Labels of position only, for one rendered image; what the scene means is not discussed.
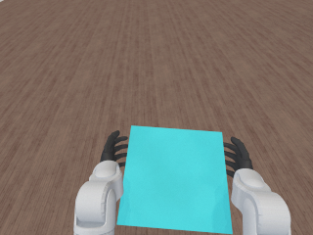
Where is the carton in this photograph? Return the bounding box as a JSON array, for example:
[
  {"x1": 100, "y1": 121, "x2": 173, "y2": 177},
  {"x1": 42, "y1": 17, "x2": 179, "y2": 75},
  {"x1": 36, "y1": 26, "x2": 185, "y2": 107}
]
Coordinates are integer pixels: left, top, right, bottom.
[{"x1": 116, "y1": 125, "x2": 233, "y2": 234}]

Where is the right robot hand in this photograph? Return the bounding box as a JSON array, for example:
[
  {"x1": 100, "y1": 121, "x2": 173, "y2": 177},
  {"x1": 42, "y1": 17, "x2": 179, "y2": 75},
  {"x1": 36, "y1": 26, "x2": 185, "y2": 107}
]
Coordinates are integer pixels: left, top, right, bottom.
[{"x1": 223, "y1": 136, "x2": 253, "y2": 178}]

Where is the left robot hand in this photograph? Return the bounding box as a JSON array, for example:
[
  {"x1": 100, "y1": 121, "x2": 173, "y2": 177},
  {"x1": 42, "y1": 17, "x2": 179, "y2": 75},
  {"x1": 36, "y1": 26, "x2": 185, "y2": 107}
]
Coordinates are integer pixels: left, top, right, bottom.
[{"x1": 100, "y1": 130, "x2": 128, "y2": 167}]

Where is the robot left forearm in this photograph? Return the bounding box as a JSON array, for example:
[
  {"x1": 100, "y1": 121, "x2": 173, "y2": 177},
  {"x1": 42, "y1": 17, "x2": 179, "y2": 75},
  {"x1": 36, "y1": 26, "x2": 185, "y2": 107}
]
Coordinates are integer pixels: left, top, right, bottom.
[{"x1": 73, "y1": 160, "x2": 124, "y2": 235}]

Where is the robot right forearm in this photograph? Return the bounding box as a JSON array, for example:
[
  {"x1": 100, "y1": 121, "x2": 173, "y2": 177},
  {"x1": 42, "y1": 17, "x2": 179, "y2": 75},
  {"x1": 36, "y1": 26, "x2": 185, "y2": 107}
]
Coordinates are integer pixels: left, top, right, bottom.
[{"x1": 231, "y1": 168, "x2": 291, "y2": 235}]

